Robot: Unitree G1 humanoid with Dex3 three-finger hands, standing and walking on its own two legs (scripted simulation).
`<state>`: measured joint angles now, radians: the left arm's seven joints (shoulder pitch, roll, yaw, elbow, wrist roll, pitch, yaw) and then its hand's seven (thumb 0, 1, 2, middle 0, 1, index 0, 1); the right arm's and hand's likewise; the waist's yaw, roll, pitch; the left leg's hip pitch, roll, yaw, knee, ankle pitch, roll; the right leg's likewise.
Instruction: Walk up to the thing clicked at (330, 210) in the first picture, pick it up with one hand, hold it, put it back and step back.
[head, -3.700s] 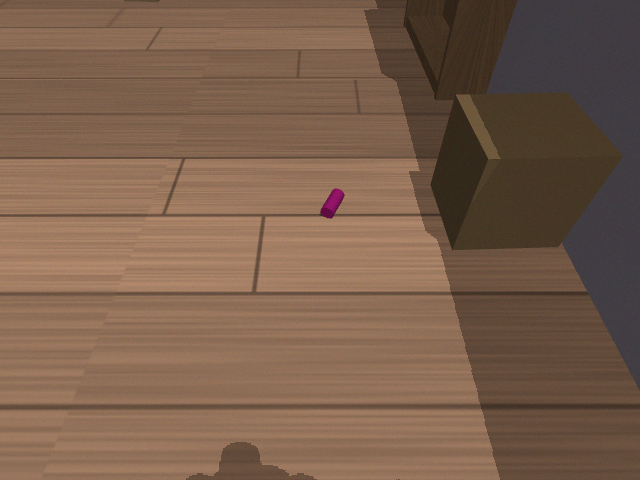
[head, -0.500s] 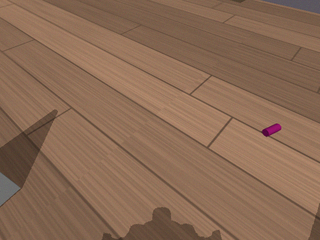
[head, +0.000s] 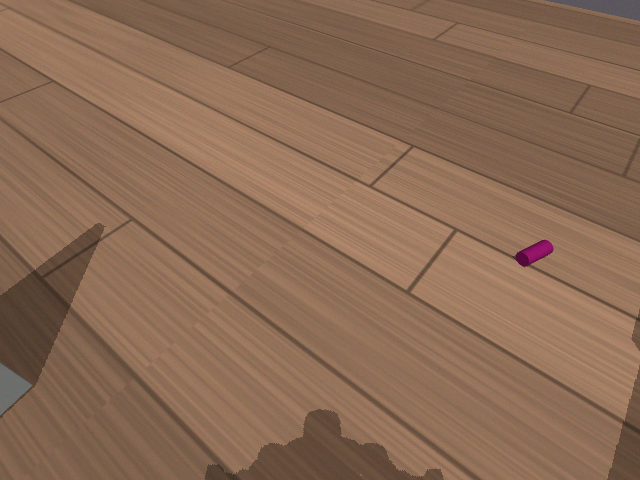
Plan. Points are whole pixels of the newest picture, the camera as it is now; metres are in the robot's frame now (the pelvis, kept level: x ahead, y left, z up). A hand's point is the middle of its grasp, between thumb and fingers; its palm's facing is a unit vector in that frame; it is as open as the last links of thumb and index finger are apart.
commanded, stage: stand
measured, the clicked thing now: (534, 252) +1.07 -0.84 -0.75
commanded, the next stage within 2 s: walk up in 1.98 s
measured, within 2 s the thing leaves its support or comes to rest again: neither
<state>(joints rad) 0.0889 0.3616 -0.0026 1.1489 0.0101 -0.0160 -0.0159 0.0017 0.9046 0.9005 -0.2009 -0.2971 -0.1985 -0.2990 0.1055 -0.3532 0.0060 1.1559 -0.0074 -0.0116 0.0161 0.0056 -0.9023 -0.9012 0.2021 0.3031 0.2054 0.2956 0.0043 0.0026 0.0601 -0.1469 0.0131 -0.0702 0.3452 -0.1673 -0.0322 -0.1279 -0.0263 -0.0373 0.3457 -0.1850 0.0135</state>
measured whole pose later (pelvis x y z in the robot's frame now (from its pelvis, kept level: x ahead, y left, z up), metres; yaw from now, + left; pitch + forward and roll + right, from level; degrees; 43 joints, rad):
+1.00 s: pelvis +0.01 +0.00 +0.00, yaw +0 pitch -2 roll +0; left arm 0.11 0.36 0.01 1.14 0.01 -0.01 -0.01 0.00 0.90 0.90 -0.20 -0.30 -0.20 -0.30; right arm 0.11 -0.35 0.01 1.14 -0.01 -0.01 0.01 0.01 -0.90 -0.90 0.20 0.30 0.21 0.30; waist 0.01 0.00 0.06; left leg -0.12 0.02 -0.06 0.33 -0.17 -0.03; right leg -0.10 -0.02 -0.03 0.33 -0.19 0.01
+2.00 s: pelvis +0.02 +0.00 +0.00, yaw +0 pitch -2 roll +0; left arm 0.12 0.36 0.01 1.12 0.02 -0.01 -0.02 0.00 0.90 0.90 -0.20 -0.30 -0.20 -0.30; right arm 0.12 -0.35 0.00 1.12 -0.01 -0.01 0.02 0.01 -0.90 -0.90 0.20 0.30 0.21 0.30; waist 0.01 0.00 0.05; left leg -0.13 0.01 -0.06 0.35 -0.22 -0.01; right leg -0.10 -0.03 -0.03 0.35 -0.23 0.01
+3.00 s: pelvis +0.41 +0.00 -0.01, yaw -3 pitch -3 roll +0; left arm 0.23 0.37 0.04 0.88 0.00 -0.08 -0.06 0.00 0.90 0.90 -0.20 -0.30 -0.20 -0.30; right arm 0.27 -0.42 -0.06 0.87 0.00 -0.06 0.05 0.01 -0.90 -0.90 0.20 0.30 0.21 0.30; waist 0.02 0.03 0.09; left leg -0.47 0.06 -0.03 1.09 -0.29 0.03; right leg -0.18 -0.02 -0.06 0.47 -0.24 -0.04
